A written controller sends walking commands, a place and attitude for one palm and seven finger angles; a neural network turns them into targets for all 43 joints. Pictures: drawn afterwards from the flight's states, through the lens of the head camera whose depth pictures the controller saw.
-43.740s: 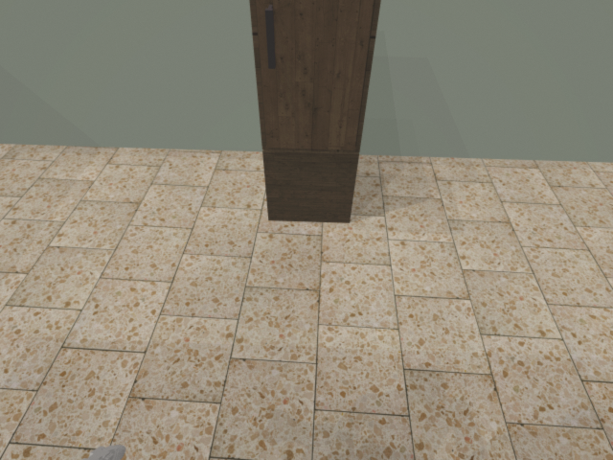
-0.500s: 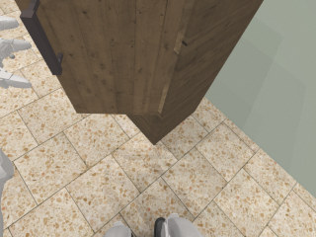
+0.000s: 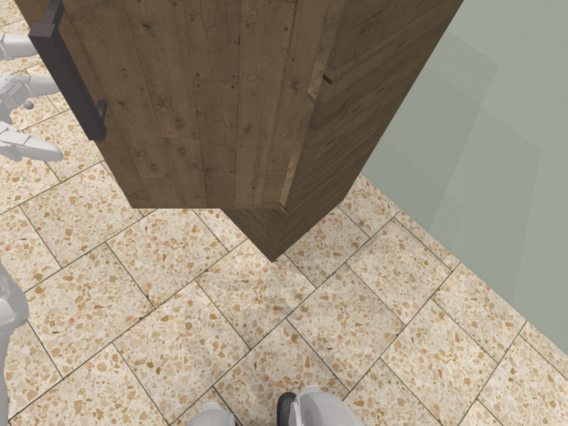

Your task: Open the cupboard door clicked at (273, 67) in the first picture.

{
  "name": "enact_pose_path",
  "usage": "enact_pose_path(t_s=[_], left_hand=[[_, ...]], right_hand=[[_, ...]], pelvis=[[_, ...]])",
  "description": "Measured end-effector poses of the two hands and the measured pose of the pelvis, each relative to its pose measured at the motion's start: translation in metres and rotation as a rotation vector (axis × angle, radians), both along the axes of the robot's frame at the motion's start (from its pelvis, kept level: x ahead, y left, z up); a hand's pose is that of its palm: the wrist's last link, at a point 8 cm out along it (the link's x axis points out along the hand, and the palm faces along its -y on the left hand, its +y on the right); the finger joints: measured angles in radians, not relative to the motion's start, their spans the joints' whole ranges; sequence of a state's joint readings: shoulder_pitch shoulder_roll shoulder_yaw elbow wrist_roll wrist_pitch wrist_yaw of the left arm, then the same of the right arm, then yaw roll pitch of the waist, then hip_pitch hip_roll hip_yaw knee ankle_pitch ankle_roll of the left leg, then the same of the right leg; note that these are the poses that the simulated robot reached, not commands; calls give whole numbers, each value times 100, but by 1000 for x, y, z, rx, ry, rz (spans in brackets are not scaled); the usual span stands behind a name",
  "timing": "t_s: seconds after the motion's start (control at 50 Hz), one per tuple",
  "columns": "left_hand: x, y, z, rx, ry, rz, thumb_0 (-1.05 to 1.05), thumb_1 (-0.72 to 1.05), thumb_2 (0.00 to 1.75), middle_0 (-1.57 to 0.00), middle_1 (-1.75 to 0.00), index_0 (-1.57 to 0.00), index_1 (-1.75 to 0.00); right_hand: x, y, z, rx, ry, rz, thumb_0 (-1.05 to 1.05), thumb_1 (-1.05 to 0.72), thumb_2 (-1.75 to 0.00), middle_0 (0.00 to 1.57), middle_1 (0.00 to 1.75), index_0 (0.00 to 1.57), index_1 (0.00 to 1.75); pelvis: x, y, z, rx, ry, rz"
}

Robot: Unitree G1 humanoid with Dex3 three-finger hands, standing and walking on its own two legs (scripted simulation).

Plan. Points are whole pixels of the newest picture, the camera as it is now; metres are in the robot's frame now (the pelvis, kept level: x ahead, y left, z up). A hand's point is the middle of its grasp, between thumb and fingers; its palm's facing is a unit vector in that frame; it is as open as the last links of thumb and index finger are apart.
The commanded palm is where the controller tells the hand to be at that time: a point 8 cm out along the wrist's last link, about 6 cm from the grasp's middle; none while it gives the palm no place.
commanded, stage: slide the fingers in behind the handle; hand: left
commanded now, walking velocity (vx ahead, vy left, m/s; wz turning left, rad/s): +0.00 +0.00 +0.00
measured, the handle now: (78, 78) +0.55 +0.22 +0.11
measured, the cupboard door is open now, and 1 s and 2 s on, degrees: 50 49 49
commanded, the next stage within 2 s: close the thumb around the handle in 1.36 s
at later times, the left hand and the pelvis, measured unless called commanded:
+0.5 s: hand (58, 108) +0.50 +0.24 +0.10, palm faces -0.03 -1.00 -0.03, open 13.9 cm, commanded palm +0.48 +0.27 +0.10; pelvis +0.00 -0.01 +0.00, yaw +1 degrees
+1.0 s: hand (92, 109) +0.50 +0.20 +0.10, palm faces -0.04 -1.00 -0.01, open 13.9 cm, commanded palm +0.48 +0.24 +0.10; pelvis +0.00 -0.02 +0.00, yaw +1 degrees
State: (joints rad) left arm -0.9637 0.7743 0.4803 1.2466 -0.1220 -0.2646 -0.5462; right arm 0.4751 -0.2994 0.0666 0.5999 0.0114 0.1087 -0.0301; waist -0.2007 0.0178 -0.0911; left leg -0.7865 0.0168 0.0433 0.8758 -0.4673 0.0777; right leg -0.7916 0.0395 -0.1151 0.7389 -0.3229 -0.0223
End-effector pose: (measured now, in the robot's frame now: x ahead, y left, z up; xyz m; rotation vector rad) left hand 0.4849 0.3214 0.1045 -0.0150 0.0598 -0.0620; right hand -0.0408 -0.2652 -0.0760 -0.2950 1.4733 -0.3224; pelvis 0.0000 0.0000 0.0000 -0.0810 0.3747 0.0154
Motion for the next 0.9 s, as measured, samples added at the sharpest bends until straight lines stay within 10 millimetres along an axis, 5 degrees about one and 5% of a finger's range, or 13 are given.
enact_pose_path(t_s=[0.38, 0.9], left_hand=[[-3, -25, -1, 6, -4, 37, -1, -49, 30, -30, -120, -30, -122], [-4, -63, -1, 28, 4, 23, -1, -49, 30, -29, -120, -30, -121]], right_hand=[[43, -3, -12, 41, -109, 54, 0, -90, -90, 21, 30, 21, 30], [27, -20, -13, 48, -106, 27, 0, -90, -90, 21, 30, 21, 29]], pelvis=[[2, -6, 1, 11, -21, 9], [-2, -21, 3, 30, -37, -1]])
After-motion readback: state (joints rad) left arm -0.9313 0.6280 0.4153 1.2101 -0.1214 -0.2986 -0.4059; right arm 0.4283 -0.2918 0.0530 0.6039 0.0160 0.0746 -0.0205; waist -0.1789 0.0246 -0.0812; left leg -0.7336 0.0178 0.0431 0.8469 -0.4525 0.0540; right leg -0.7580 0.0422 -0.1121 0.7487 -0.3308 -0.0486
